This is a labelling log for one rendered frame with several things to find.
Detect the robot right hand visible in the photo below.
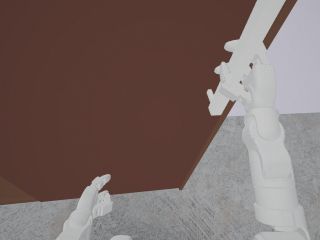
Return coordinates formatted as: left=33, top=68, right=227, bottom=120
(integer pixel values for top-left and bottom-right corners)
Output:
left=214, top=39, right=277, bottom=113

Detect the wardrobe door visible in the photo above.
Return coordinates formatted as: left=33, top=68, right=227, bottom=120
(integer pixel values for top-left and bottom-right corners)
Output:
left=0, top=176, right=31, bottom=200
left=0, top=0, right=257, bottom=202

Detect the left robot forearm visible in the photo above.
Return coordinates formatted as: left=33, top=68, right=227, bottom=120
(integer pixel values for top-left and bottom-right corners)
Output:
left=56, top=208, right=93, bottom=240

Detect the handle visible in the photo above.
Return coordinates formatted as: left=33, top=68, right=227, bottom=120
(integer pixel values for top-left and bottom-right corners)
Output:
left=207, top=0, right=286, bottom=116

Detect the right robot forearm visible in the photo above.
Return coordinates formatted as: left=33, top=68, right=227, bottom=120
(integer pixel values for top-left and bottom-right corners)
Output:
left=242, top=106, right=311, bottom=240

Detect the robot left hand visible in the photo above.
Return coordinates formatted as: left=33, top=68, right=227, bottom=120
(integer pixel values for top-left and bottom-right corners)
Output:
left=76, top=174, right=113, bottom=219

